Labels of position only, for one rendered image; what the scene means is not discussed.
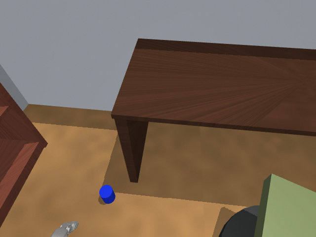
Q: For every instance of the can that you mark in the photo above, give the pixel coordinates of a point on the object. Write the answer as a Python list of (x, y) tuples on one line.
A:
[(107, 194)]

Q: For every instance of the bookshelf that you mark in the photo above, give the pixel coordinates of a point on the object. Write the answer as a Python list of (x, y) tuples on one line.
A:
[(20, 147)]

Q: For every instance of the desk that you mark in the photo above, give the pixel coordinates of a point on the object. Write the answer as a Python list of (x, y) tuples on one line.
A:
[(232, 86)]

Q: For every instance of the left robot hand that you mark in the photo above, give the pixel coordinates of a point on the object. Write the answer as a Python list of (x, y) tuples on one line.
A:
[(65, 229)]

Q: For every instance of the office chair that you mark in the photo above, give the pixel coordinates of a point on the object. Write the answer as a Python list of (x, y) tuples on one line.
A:
[(286, 210)]

